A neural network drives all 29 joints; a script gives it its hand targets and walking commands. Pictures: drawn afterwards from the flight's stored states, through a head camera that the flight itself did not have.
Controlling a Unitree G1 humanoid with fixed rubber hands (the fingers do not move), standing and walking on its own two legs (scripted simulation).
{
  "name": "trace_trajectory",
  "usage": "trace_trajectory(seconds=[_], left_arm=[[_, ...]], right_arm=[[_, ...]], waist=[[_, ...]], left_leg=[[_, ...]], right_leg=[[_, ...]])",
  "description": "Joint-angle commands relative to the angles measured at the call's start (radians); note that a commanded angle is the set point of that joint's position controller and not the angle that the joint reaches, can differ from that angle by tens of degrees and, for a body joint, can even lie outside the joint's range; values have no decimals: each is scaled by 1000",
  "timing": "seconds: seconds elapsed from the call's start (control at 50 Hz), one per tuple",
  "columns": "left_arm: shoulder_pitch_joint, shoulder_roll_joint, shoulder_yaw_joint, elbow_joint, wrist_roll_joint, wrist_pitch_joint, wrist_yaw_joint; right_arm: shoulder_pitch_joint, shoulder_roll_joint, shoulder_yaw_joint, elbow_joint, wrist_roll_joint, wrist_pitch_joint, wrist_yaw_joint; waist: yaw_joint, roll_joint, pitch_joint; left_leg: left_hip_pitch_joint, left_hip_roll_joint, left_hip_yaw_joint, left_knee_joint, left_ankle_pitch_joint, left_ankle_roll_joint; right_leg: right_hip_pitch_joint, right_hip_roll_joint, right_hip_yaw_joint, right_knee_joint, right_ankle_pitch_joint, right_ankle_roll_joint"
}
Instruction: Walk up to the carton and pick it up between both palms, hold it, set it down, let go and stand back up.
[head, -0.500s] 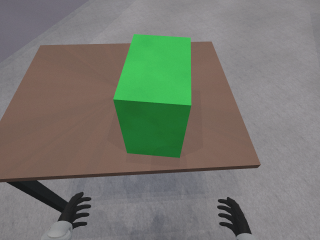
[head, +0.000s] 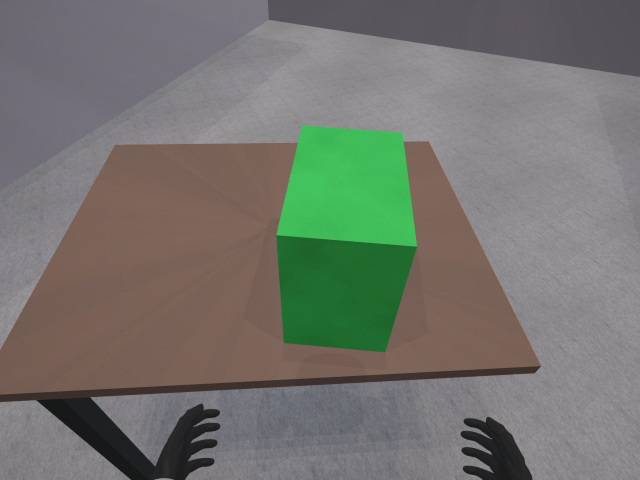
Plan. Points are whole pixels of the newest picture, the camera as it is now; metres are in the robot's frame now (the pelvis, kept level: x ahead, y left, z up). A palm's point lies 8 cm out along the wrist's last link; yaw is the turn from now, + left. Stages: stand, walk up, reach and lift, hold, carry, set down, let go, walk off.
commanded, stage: reach and lift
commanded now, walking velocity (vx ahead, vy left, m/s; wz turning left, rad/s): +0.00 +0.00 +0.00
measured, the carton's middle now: (343, 237) +0.48 +0.01 +0.03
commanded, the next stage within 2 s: none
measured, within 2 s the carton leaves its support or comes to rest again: neither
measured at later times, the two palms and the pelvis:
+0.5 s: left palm (192, 430) +0.18 +0.18 -0.01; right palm (526, 456) +0.18 -0.21 -0.01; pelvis +0.01 -0.01 +0.00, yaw +0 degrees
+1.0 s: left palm (205, 358) +0.24 +0.17 +0.04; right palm (524, 383) +0.24 -0.21 +0.04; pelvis +0.01 -0.01 +0.00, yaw -1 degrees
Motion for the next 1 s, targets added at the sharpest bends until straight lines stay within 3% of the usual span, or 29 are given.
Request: trace_trajectory(seconds=[0.0,0.1,0.28,0.4,0.46,0.54,0.64,0.76,0.98], left_arm=[[-42,42,0,-194,-1,-70,22],[-41,48,-22,-239,-25,-112,33],[-44,60,-27,-277,-43,-175,42],[-64,62,-23,-307,-52,-205,39],[-89,68,-22,-299,-62,-215,28],[-132,77,-19,-347,-74,-239,26],[-151,72,-10,-330,-79,-245,21],[-257,75,-2,-366,-95,-176,23],[-417,54,55,-537,-100,87,19]], right_arm=[[-26,-118,-58,-204,8,-51,2],[-18,-113,-58,-299,21,-63,-4],[3,-90,-32,-371,62,-78,-17],[-5,-75,-24,-391,79,-89,-35],[-29,-68,-21,-407,79,-87,-46],[-61,-64,-13,-455,85,-97,-59],[-98,-56,-5,-479,86,-90,-74],[-195,-71,-10,-514,103,-29,-92],[-359,-127,-19,-591,165,117,-132]], waist=[[-9,48,15],[-6,12,-8],[11,10,-45],[3,38,-64],[-12,14,-47],[-11,12,-74],[-14,-3,-68],[-14,2,-73],[-18,24,-169]], left_leg=[[-181,24,-64,-111,180,-43],[-194,16,-60,-99,195,-35],[-192,8,-59,-89,194,-30],[-171,0,-56,-76,204,-33],[-176,-4,-63,-80,175,-28],[-172,-9,-61,-74,191,-27],[-170,-10,-67,-76,182,-24],[-165,-7,-65,-95,144,-22],[-76,-3,-62,-56,300,-40]], right_leg=[[101,16,62,-44,12,-35],[104,10,83,-38,40,-32],[112,-1,110,-28,62,-30],[108,-11,123,-25,83,-32],[113,-18,128,-28,75,-28],[122,-20,129,-19,111,-20],[145,-20,134,-18,130,-16],[133,-18,135,-28,81,-20],[109,0,120,-14,215,-15]])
